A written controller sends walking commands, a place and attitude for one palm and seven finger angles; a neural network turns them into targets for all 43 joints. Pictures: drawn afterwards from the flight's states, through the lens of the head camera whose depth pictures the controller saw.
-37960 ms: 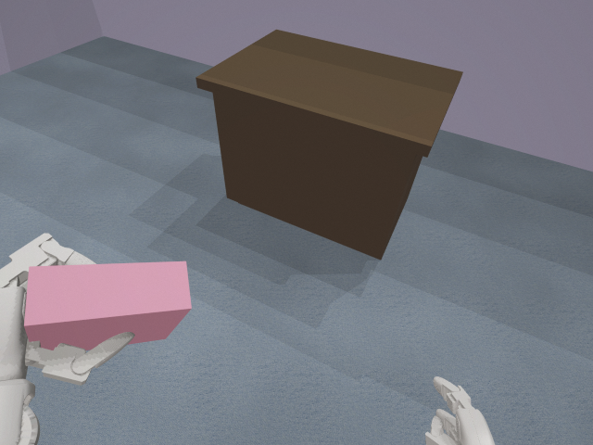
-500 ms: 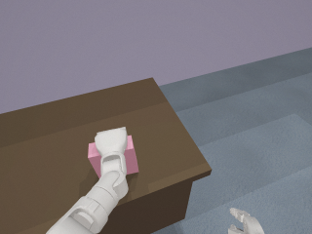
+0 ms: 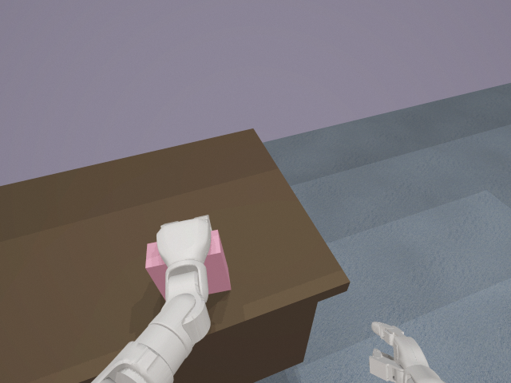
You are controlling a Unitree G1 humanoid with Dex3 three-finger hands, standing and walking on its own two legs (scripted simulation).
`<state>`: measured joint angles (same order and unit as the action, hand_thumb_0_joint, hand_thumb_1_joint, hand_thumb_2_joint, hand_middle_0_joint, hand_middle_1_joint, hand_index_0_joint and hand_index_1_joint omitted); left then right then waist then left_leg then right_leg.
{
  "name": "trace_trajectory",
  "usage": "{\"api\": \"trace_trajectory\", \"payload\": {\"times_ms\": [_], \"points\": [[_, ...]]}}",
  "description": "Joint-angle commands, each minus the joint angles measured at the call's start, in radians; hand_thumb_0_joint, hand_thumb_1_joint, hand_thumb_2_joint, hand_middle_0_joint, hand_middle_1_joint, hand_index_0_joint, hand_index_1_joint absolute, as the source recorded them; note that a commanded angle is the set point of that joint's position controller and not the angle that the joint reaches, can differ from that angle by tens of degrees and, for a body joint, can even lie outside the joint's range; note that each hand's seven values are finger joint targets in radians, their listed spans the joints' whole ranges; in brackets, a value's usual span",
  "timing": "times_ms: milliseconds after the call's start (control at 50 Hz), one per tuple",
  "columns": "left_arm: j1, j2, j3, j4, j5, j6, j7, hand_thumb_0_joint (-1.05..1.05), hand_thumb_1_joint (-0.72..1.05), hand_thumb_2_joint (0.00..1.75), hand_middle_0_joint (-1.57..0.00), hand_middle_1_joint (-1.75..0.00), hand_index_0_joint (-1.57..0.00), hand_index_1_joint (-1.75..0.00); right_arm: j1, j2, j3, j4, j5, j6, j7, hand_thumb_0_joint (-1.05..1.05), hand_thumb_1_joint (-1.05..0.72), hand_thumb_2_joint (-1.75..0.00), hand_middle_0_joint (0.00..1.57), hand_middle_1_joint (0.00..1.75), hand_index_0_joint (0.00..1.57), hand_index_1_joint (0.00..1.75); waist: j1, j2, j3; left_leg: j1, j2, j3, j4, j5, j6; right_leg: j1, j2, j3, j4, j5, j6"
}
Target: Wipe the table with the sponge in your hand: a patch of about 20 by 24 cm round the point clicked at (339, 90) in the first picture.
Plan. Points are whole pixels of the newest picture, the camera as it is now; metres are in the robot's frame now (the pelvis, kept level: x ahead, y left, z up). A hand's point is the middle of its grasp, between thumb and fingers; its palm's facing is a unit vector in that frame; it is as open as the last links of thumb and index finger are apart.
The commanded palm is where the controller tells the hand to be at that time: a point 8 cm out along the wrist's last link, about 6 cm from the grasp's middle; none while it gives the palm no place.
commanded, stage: wipe back along the third lane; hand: left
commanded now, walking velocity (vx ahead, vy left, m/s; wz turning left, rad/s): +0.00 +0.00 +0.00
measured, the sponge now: (194, 274) +0.32 +0.17 -0.04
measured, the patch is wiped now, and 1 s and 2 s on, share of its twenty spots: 1.00 1.00 1.00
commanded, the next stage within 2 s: slide back across to the middle lane in 0.44 s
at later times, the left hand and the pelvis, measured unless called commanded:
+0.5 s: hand (193, 258) +0.32 +0.16 +0.01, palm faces -0.02 -0.05 -1.00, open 9.6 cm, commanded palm +0.27 +0.14 +0.04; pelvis -0.01 +0.00 +0.00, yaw +0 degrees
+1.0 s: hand (174, 266) +0.30 +0.19 +0.01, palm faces -0.02 -0.11 -0.99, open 9.6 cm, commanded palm +0.25 +0.19 +0.06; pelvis +0.00 -0.01 +0.00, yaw +0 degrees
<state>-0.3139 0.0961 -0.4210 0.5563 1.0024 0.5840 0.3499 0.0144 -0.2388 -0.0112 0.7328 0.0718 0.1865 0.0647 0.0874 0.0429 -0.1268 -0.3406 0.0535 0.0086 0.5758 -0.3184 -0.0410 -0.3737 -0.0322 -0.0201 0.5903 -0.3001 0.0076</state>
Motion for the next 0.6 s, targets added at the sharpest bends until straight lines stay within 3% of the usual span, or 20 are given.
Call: {"api": "trace_trajectory", "payload": {"times_ms": [0, 20, 100, 120, 200, 220, 300, 320, 340, 360, 400, 420, 460, 500, 520, 540, 580], "points": [[-0.137, 0.001, 0.015, -0.034, -0.027, 0.011, -0.03, 0.0, 0.1, 1.3, -1.2, -1.6, -1.2, -1.6, -0.178, -0.109, -0.038, -0.151, 0.003, -0.04, -0.009, 0.0, -0.9, -0.9, 0.2, 0.3, 0.2, 0.3, -0.014, -0.163, -0.142, 0.039, -0.073, 0.034, -0.048, 0.243, 0.054, 0.103, 0.055, -0.036, -0.072, 0.31, -0.074], [-0.138, 0.026, 0.052, -0.042, -0.032, 0.012, -0.031, 0.0, 0.1, 1.3, -1.2, -1.6, -1.2, -1.6, -0.184, -0.111, -0.037, -0.153, 0.003, -0.041, -0.01, 0.0, -0.9, -0.9, 0.2, 0.3, 0.2, 0.3, -0.003, -0.154, -0.157, 0.033, -0.074, 0.029, -0.052, 0.249, 0.053, 0.113, 0.058, -0.028, -0.072, 0.32, -0.078], [-0.153, -0.026, -0.005, -0.025, -0.025, 0.012, -0.033, 0.0, 0.1, 1.3, -1.2, -1.6, -1.2, -1.6, -0.175, -0.108, -0.036, -0.152, 0.003, -0.04, -0.009, 0.0, -0.9, -0.9, 0.2, 0.3, 0.2, 0.3, -0.017, -0.155, -0.147, 0.033, -0.073, 0.029, -0.045, 0.245, 0.053, 0.092, 0.056, -0.04, -0.061, 0.306, -0.077], [-0.13, 0.001, 0.036, -0.028, -0.031, 0.01, -0.033, 0.0, 0.1, 1.3, -1.2, -1.6, -1.2, -1.6, -0.18, -0.108, -0.039, -0.153, 0.002, -0.041, -0.008, 0.0, -0.9, -0.9, 0.2, 0.3, 0.2, 0.3, -0.002, -0.16, -0.159, 0.028, -0.072, 0.025, -0.047, 0.253, 0.053, 0.102, 0.059, -0.037, -0.062, 0.312, -0.08], [-0.151, -0.032, -0.009, -0.022, -0.026, 0.006, -0.029, 0.0, 0.1, 1.3, -1.2, -1.6, -1.2, -1.6, -0.17, -0.106, -0.038, -0.153, 0.002, -0.039, -0.006, 0.0, -0.9, -0.9, 0.2, 0.3, 0.2, 0.3, -0.018, -0.163, -0.156, 0.031, -0.07, 0.029, -0.039, 0.243, 0.054, 0.087, 0.058, -0.042, -0.058, 0.302, -0.077], [-0.136, 0.008, 0.043, -0.027, -0.03, 0.004, -0.027, 0.0, 0.1, 1.3, -1.2, -1.6, -1.2, -1.6, -0.173, -0.109, -0.041, -0.152, 0.001, -0.04, -0.007, 0.0, -0.9, -0.9, 0.2, 0.3, 0.2, 0.3, -0.002, -0.166, -0.169, 0.022, -0.069, 0.024, -0.043, 0.246, 0.052, 0.098, 0.061, -0.034, -0.059, 0.3, -0.081], [-0.118, -0.039, -0.011, -0.022, -0.032, 0.011, -0.025, 0.0, 0.1, 1.3, -1.2, -1.6, -1.2, -1.6, -0.174, -0.105, -0.039, -0.157, 0.003, -0.037, -0.001, 0.0, -0.9, -0.9, 0.2, 0.3, 0.2, 0.3, -0.01, -0.165, -0.155, 0.023, -0.07, 0.028, -0.039, 0.24, 0.052, 0.089, 0.058, -0.044, -0.054, 0.293, -0.078], [-0.14, -0.004, 0.029, -0.022, -0.034, 0.012, -0.023, 0.0, 0.1, 1.3, -1.2, -1.6, -1.2, -1.6, -0.181, -0.109, -0.039, -0.155, 0.003, -0.036, -0.002, 0.0, -0.9, -0.9, 0.2, 0.3, 0.2, 0.3, -0.005, -0.167, -0.15, 0.014, -0.067, 0.021, -0.046, 0.229, 0.051, 0.083, 0.062, -0.037, -0.062, 0.271, -0.081], [-0.154, -0.034, -0.009, -0.025, -0.036, 0.013, -0.023, 0.0, 0.1, 1.3, -1.2, -1.6, -1.2, -1.6, -0.179, -0.105, -0.036, -0.159, 0.005, -0.037, -0.004, 0.0, -0.9, -0.9, 0.2, 0.3, 0.2, 0.3, -0.014, -0.145, -0.147, 0.023, -0.071, 0.028, -0.047, 0.207, 0.053, 0.075, 0.058, -0.042, -0.063, 0.238, -0.076], [-0.186, -0.028, -0.006, -0.008, -0.035, 0.013, -0.019, 0.0, 0.1, 1.3, -1.2, -1.6, -1.2, -1.6, -0.173, -0.106, -0.037, -0.152, 0.006, -0.037, -0.006, 0.0, -0.9, -0.9, 0.2, 0.3, 0.2, 0.3, -0.024, -0.157, -0.128, 0.019, -0.068, 0.027, -0.049, 0.193, 0.053, 0.058, 0.062, -0.045, -0.066, 0.218, -0.076], [-0.166, -0.031, -0.007, 0.009, -0.035, 0.016, -0.02, 0.0, 0.1, 1.3, -1.2, -1.6, -1.2, -1.6, -0.175, -0.105, -0.036, -0.151, 0.007, -0.039, -0.005, 0.0, -0.9, -0.9, 0.2, 0.3, 0.2, 0.3, -0.015, -0.141, -0.125, 0.016, -0.071, 0.027, -0.051, 0.187, 0.052, 0.058, 0.061, -0.044, -0.069, 0.206, -0.079], [-0.175, -0.007, 0.028, 0.0, -0.044, 0.015, -0.019, 0.0, 0.1, 1.3, -1.2, -1.6, -1.2, -1.6, -0.184, -0.105, -0.036, -0.153, 0.006, -0.04, -0.008, 0.0, -0.9, -0.9, 0.2, 0.3, 0.2, 0.3, -0.004, -0.135, -0.14, 0.013, -0.07, 0.023, -0.057, 0.184, 0.051, 0.064, 0.064, -0.041, -0.073, 0.199, -0.08], [-0.205, -0.039, -0.013, 0.013, -0.041, 0.013, -0.016, 0.0, 0.1, 1.3, -1.2, -1.6, -1.2, -1.6, -0.173, -0.103, -0.035, -0.151, 0.007, -0.04, -0.009, 0.0, -0.9, -0.9, 0.2, 0.3, 0.2, 0.3, -0.02, -0.134, -0.142, 0.019, -0.072, 0.026, -0.05, 0.182, 0.053, 0.058, 0.062, -0.043, -0.067, 0.203, -0.078], [-0.182, -0.051, -0.018, 0.033, -0.044, 0.012, -0.018, 0.0, 0.1, 1.3, -1.2, -1.6, -1.2, -1.6, -0.171, -0.103, -0.036, -0.151, 0.006, -0.04, -0.007, 0.0, -0.9, -0.9, 0.2, 0.3, 0.2, 0.3, -0.016, -0.151, -0.137, 0.015, -0.071, 0.028, -0.051, 0.179, 0.054, 0.061, 0.06, -0.043, -0.072, 0.2, -0.077], [-0.193, -0.007, 0.031, 0.024, -0.048, 0.009, -0.018, 0.0, 0.1, 1.3, -1.2, -1.6, -1.2, -1.6, -0.177, -0.107, -0.037, -0.151, 0.007, -0.04, -0.009, 0.0, -0.9, -0.9, 0.2, 0.3, 0.2, 0.3, -0.007, -0.155, -0.15, 0.008, -0.068, 0.022, -0.056, 0.178, 0.05, 0.067, 0.063, -0.038, -0.074, 0.196, -0.08], [-0.195, -0.018, 0.013, 0.014, -0.049, 0.005, -0.016, 0.0, 0.1, 1.3, -1.2, -1.6, -1.2, -1.6, -0.175, -0.105, -0.035, -0.154, 0.006, -0.041, -0.012, 0.0, -0.9, -0.9, 0.2, 0.3, 0.2, 0.3, -0.012, -0.142, -0.157, 0.021, -0.073, 0.03, -0.054, 0.174, 0.054, 0.075, 0.058, -0.035, -0.076, 0.194, -0.075], [-0.205, 0.015, 0.041, 0.002, -0.05, 0.001, -0.011, 0.0, 0.1, 1.3, -1.2, -1.6, -1.2, -1.6, -0.176, -0.105, -0.035, -0.154, 0.007, -0.042, -0.016, 0.0, -0.9, -0.9, 0.2, 0.3, 0.2, 0.3, -0.009, -0.148, -0.161, 0.023, -0.074, 0.031, -0.057, 0.168, 0.054, 0.083, 0.057, -0.031, -0.082, 0.185, -0.073]]}}
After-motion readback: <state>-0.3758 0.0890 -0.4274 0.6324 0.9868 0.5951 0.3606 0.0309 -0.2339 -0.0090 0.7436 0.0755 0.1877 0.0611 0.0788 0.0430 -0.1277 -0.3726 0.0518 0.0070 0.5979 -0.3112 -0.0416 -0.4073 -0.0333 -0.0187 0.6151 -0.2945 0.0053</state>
